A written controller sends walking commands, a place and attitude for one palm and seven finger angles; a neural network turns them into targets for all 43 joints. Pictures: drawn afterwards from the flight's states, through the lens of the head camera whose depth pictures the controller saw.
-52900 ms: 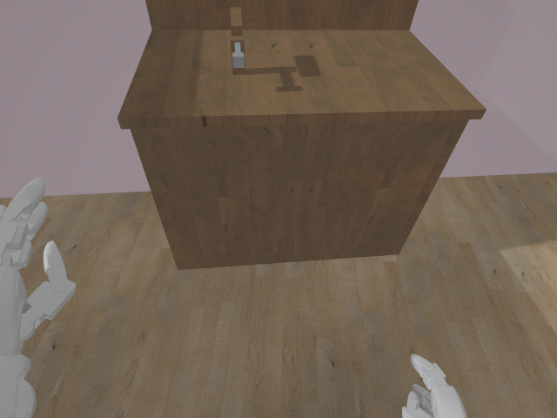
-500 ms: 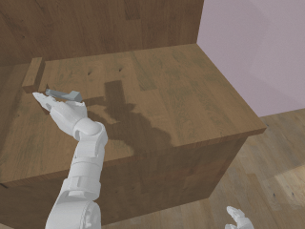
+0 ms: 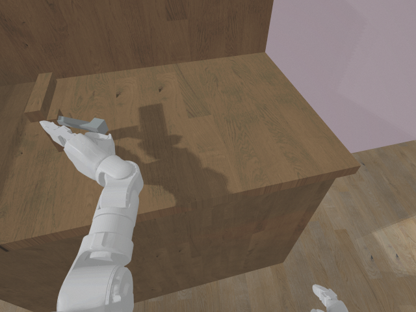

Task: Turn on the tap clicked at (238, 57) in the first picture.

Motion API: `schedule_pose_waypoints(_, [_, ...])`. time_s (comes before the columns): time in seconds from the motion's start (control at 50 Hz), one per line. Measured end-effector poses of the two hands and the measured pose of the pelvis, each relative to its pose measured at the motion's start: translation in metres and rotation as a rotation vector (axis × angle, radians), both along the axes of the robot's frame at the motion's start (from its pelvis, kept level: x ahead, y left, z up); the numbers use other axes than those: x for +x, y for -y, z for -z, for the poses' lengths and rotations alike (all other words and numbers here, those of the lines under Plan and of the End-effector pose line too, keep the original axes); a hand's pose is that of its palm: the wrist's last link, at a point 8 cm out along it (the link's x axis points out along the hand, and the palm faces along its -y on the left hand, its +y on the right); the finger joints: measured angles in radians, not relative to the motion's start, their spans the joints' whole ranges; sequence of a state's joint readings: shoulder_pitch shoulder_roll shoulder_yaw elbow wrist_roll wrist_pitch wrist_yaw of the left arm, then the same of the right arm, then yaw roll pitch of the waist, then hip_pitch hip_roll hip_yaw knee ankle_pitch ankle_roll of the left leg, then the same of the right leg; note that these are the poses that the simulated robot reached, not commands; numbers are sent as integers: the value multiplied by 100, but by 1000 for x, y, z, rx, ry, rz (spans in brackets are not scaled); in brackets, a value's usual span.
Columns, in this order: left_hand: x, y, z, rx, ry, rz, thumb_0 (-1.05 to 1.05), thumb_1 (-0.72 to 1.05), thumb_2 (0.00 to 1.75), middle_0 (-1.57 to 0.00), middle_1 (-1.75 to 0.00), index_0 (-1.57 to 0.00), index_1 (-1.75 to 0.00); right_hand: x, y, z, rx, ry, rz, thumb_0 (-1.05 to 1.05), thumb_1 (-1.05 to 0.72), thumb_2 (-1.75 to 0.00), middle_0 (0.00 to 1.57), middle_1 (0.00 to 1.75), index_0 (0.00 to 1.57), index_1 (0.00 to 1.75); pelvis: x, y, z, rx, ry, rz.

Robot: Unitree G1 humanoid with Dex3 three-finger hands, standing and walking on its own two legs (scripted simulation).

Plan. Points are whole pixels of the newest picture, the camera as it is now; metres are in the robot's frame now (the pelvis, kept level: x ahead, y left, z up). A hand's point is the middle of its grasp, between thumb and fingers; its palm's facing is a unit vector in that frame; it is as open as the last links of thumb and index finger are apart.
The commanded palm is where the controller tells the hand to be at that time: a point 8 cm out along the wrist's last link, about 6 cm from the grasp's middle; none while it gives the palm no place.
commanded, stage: push the lever round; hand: left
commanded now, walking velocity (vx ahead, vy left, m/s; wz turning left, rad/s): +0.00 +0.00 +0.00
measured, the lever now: (97, 128) +0.43 +0.27 +0.13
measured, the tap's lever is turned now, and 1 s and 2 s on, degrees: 60 86 81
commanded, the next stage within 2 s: lift the hand up off the lever in 0.26 s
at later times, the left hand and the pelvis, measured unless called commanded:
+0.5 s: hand (131, 118) +0.47 +0.22 +0.12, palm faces +0.85 -0.52 -0.08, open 7.3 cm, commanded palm +0.42 +0.23 +0.13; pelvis +0.03 +0.01 +0.00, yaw -1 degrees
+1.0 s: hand (125, 120) +0.45 +0.22 +0.13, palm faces +0.82 -0.57 -0.09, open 7.6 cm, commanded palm +0.40 +0.23 +0.15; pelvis +0.03 +0.02 +0.00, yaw -2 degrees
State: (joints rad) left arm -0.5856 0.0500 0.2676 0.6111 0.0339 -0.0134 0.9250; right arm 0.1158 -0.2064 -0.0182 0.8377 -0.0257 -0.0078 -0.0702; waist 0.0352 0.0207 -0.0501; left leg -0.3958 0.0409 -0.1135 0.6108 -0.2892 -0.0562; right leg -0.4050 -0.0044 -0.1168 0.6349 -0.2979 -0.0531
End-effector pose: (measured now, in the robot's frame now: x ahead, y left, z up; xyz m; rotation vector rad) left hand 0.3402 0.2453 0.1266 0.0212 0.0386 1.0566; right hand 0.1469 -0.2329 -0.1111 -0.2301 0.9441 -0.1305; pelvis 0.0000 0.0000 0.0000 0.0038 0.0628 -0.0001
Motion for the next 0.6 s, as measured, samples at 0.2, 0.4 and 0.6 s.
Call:
schedule_pose_waypoints(0.2, [30, 8, 1, -4, -45, 109, 0, 99, 95, -15, -15, -7, -8, -2, 3, 1, 0, 2, 19, 1, -90, -90, 20, 30, 20, 30, 3, -1, 1, -1, -23, 8])
schedule_pose_waypoints(0.4, [68, 19, 1, -37, -64, 41, -1, 105, 108, -15, -15, -14, -14, -18, 6, 10, 5, -99, 36, 1, -90, -90, 20, 30, 20, 30, 22, -10, 3, -1, -84, 17])
schedule_pose_waypoints(0.6, [69, 18, -1, -29, -87, 60, 1, 105, 115, -15, -15, -13, -14, -30, -1, 12, 30, -131, 68, 1, -90, -90, 20, 30, 20, 30, 29, -13, 1, 2, -70, 32])
